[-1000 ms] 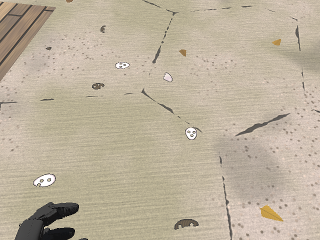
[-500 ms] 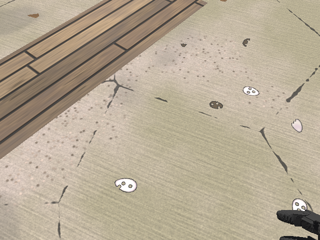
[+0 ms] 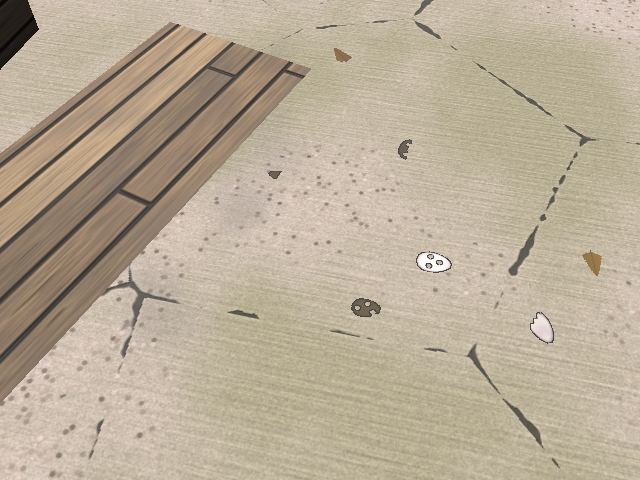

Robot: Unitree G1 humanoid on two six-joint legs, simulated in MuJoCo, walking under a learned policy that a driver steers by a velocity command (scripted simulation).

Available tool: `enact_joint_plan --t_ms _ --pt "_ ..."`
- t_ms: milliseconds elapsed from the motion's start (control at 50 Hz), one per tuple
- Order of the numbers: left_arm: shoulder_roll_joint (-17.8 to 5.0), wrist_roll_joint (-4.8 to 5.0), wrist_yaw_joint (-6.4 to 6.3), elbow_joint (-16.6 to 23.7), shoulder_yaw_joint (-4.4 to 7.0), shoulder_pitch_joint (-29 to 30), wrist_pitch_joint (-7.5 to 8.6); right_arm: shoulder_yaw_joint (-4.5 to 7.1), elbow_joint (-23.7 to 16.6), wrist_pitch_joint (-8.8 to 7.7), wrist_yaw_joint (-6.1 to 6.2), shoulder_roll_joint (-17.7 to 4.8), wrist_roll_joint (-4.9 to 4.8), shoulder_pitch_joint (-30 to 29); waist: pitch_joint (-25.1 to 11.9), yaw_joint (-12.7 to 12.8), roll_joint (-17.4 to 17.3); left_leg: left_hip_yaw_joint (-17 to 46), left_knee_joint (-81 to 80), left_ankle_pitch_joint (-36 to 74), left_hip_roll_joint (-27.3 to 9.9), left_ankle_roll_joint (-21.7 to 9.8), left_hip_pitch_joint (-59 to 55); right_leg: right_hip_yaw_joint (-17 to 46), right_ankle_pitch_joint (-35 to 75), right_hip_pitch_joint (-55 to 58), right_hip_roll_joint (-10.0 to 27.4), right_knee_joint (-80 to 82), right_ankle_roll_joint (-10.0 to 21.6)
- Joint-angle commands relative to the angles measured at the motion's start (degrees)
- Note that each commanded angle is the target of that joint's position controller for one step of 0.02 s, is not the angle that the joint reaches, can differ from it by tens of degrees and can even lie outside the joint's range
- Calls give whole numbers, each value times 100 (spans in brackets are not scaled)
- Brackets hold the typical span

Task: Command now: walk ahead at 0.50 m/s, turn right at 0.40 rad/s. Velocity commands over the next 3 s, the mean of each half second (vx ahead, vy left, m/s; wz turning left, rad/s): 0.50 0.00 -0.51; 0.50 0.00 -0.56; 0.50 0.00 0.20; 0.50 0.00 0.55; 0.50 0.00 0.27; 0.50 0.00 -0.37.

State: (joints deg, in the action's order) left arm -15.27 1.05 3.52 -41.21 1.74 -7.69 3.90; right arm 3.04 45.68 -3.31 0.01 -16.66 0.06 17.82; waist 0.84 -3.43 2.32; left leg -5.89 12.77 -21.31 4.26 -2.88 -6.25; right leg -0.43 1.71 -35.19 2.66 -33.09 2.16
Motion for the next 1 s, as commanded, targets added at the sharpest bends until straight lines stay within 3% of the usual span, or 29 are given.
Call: enact_joint_plan --t_ms 20,40,60,80,100,120,140,160,180,220,260,340,380,420,460,500,520,540,560,580,600,620,640,680,760,840,920,960,1000 --pt "-703 -32 59 592 229 167 66 291 -250 97 132 -1100 -25 -26 -170 256 -732 154 1174 6471 -1796 -460 -322 -440 -948 267 -427 -43 327" --pt "-948 -33 22 461 363 -540 50 283 -283 151 179 -1121 -22 -107 -592 666 -716 -14 2181 6928 -1658 -322 -58 -520 -890 1263 -646 105 498" --pt "-1304 -20 -56 313 521 -1446 19 233 -367 136 231 -1050 5 -130 -1129 1136 -430 -111 3652 5904 -1475 -104 1038 167 -487 2945 -313 269 804" --pt "-1899 7 -107 295 668 -1826 13 -1 -613 -20 125 -361 138 559 -1911 765 974 0 6001 1565 -399 329 3697 3115 -1187 5378 1216 354 1929" --pt "-1452 42 -133 330 538 -1968 18 -24 -554 -235 4 -521 117 271 -2499 1001 762 1097 6729 -1083 50 310 4651 4794 -1674 6042 1603 1239 2168" --pt "-1201 -10 -167 338 450 -1761 9 70 -756 -380 -101 -843 -147 -305 -1720 1092 459 1356 6799 -709 -343 195 5185 3963 -1860 5566 1453 1434 1826" --pt "-1124 -17 -187 411 428 -1387 4 29 -877 -462 -117 -802 -177 -617 -1069 933 -40 1249 6336 -255 -602 137 5179 3304 -1613 4671 1250 1531 1643" --pt "-1016 -20 -195 487 390 -1032 -13 47 -883 -479 -87 -775 -56 -733 -566 695 -379 1159 5757 -22 -785 180 4978 2814 -1059 3804 1041 1654 1535" --pt "-890 -79 -213 574 338 -805 -11 89 -876 -430 -57 -806 25 -654 -368 476 -252 1153 5420 158 -928 245 4567 2476 -489 3175 865 1793 1498" --pt "-876 -82 -248 651 336 -583 -12 84 -835 -301 -30 -703 81 -391 -274 244 -8 1052 5009 276 -973 460 4168 2141 90 2499 658 1984 1551" --pt "-1006 -60 -313 614 373 -599 -1 34 -864 -217 13 -562 103 -484 -173 222 36 896 4374 617 -928 677 4025 1718 470 2002 489 2045 1521" --pt "-1148 10 -419 466 433 -911 -82 -75 -1047 -249 -10 -325 73 -1405 -113 612 188 797 2515 2320 -593 810 3442 1332 -180 1642 86 1900 1116" --pt "-1181 35 -434 373 449 -1141 -128 -47 -1117 -289 -50 -409 -11 -1682 -156 738 253 875 2060 2607 -453 798 3254 1600 -554 1830 186 1769 1027" --pt "-1125 65 -448 329 445 -1233 -162 24 -1143 -331 -84 -578 -52 -1724 -186 702 319 1072 1712 2435 -449 703 3172 1995 -903 2202 339 1458 930" --pt "-1103 39 -458 338 455 -1170 -184 112 -1106 -377 -101 -735 -71 -1525 -196 531 455 1131 1588 1988 -474 519 2931 2348 -988 2447 485 1095 813" --pt "-822 -2 -440 394 371 -1099 -191 244 -923 -427 -56 -921 -18 -712 -541 84 429 1106 1329 1747 -636 194 1713 2224 -899 2252 160 234 534" --pt "-427 -83 -413 475 229 -1207 -173 328 -868 -438 -7 -1218 73 59 -1282 -200 -262 2038 1317 1214 -1600 -149 381 1715 -1676 1678 -235 -1338 317" --pt "-148 79 -401 698 129 -1962 -108 450 -663 -346 -34 -1712 134 480 -1838 160 -2246 4807 672 -276 -2805 -1097 -1154 956 -3654 -287 -919 -3190 -10" --pt "-766 138 -424 533 234 -1884 -106 358 -730 -327 -66 -1193 5 370 -1475 5 -1682 5290 383 -1571 -2839 -1067 -953 1095 -3407 -982 -447 -3970 -103" --pt "-1073 99 -425 582 331 -1280 -138 267 -779 -301 -39 -864 -14 146 -808 -152 -1133 4320 351 -1309 -2580 -816 -361 997 -2864 -1133 -266 -4163 -133" --pt "-1037 34 -436 633 342 -970 -167 214 -795 -272 -32 -745 40 -110 -475 -89 -754 3512 334 -414 -2324 -669 232 846 -2455 -956 -82 -4076 -167" --pt "-974 -13 -419 701 357 -777 -167 171 -749 -251 -23 -604 60 -270 -196 -17 -729 2932 238 308 -2096 -640 665 846 -2181 -861 58 -3817 -187" --pt "-880 21 -381 727 364 -789 -185 137 -712 -258 -2 -523 89 -341 -104 99 -886 2473 116 758 -1941 -581 962 819 -2008 -616 197 -3654 -190" --pt "-668 69 -342 744 337 -821 -245 141 -619 -297 4 -476 50 -348 -54 165 -984 1915 -104 1220 -1832 -634 1163 669 -1885 -475 274 -3433 -221" --pt "-475 17 -313 908 278 -446 -294 236 -407 -311 10 -732 43 -287 75 158 -698 1207 -332 2122 -1963 -796 1050 617 -1284 -820 360 -2657 -336" --pt "-360 23 -181 1001 220 114 -219 255 -254 -241 39 -874 17 -279 198 -19 -614 362 -349 2565 -1795 -624 937 295 -185 -535 300 -1379 -277" --pt "-280 41 -41 1226 178 745 -185 293 -17 -139 39 -1033 -80 74 409 -205 -539 5 -255 2896 -1942 -531 533 -37 -209 -321 168 -546 -70" --pt "-353 27 -8 1310 214 781 -174 316 82 -77 24 -1133 -149 160 381 -73 -594 -98 50 3995 -2048 -490 274 -191 -712 -5 -41 -283 143" --pt "-593 -42 -33 1217 348 237 -185 349 160 -23 42 -1300 -209 181 -51 371 -758 -217 979 5846 -2057 -423 162 -395 -1177 1038 -423 -68 421"
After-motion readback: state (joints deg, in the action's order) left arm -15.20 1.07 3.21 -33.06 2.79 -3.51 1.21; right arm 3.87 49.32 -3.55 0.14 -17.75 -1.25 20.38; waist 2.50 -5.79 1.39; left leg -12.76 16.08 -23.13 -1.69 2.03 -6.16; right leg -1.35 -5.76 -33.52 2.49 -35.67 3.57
